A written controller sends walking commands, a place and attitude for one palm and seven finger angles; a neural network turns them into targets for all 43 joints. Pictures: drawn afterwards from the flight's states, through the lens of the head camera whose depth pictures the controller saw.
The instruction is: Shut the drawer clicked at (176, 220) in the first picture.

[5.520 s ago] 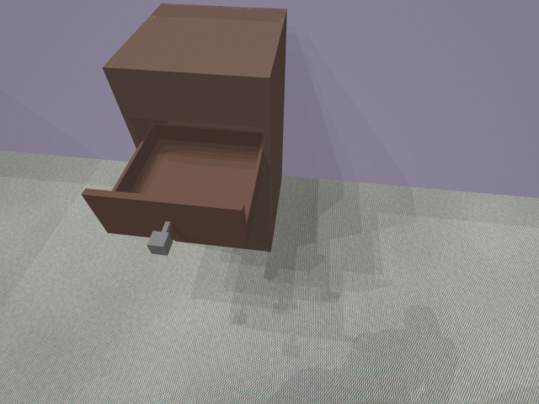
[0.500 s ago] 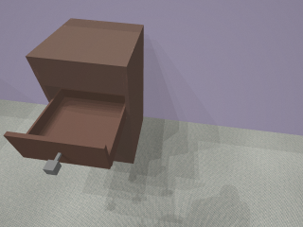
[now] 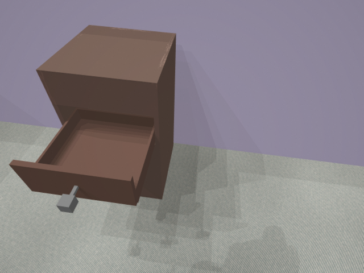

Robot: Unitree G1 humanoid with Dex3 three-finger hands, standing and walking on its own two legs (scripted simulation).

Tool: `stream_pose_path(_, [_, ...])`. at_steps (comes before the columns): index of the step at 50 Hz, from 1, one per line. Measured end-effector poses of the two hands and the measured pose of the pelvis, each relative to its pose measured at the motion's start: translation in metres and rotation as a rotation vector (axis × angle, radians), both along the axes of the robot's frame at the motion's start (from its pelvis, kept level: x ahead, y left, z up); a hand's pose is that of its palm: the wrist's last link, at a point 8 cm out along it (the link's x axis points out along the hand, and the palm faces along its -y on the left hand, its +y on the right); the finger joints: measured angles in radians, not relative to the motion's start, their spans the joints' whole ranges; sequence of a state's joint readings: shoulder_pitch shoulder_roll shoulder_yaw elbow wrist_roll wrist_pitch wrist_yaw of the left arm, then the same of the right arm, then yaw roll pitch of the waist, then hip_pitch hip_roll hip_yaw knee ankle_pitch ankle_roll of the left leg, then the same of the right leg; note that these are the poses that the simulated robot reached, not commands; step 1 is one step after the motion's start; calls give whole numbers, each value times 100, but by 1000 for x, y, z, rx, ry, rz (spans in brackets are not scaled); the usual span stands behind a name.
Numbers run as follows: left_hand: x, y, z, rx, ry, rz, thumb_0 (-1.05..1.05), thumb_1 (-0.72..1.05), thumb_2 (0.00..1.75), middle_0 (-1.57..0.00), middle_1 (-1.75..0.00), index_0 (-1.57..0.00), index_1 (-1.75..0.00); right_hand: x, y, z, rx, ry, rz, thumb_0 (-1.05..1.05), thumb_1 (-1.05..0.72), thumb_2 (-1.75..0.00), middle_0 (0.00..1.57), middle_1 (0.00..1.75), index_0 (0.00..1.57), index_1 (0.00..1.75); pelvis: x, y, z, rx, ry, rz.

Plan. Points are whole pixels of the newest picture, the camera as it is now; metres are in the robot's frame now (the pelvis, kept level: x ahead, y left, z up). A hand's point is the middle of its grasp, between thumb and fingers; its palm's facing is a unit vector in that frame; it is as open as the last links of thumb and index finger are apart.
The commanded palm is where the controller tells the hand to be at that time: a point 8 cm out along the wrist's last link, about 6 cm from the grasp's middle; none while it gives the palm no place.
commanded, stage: look again from close up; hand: left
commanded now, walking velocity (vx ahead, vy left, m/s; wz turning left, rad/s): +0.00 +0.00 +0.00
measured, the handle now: (70, 197) +0.37 +0.38 -0.19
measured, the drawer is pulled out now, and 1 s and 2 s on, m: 0.30 0.30 0.30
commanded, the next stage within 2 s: shuffle to correct the standing spot in 0.22 s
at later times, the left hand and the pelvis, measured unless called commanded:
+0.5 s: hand out of the picture -0.04 +0.15 -0.18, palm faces +0.05 -0.99 -0.15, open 7.4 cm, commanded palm none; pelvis +0.01 +0.00 +0.00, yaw -1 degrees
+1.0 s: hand out of the picture +0.09 +0.28 -0.18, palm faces +0.05 -0.96 -0.28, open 7.3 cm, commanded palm none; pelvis +0.04 +0.09 -0.01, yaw -5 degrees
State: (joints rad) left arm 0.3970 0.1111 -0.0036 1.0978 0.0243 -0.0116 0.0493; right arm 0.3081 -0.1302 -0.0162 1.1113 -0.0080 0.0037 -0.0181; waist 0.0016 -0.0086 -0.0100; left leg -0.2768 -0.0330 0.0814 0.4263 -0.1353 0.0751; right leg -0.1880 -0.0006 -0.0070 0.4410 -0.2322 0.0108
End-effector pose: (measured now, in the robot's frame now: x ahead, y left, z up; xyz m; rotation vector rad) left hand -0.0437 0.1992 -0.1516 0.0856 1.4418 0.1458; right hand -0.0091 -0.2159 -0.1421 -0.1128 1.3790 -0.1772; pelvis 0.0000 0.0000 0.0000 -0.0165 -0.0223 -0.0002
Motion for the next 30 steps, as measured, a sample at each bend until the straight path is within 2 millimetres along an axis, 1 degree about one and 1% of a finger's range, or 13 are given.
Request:
stream_pose_path(9, [-1,5,2,10,11,-3,0,91,90,-20,-30,-20,-30,-1,2,0,5,11,-1,1,-91,-90,20,30,20,30,1,1,1,0,1,-1])
stream_pose_path(24, [2,3,2,4,16,5,0,91,90,-20,-30,-20,-30,-1,4,-3,16,25,-6,1,-91,-90,20,30,20,30,6,3,0,-3,1,-15])
stream_pose_path(27, [5,9,0,4,24,14,0,91,90,-20,-30,-20,-30,-1,6,-3,7,29,-18,1,-91,-90,20,30,20,30,10,8,-2,-15,2,-22])
stream_pose_path(30, [15,20,-5,4,25,22,0,91,90,-20,-30,-20,-30,-2,10,-3,-13,38,-31,1,-91,-90,20,30,20,30,16,18,-6,-31,2,-23])
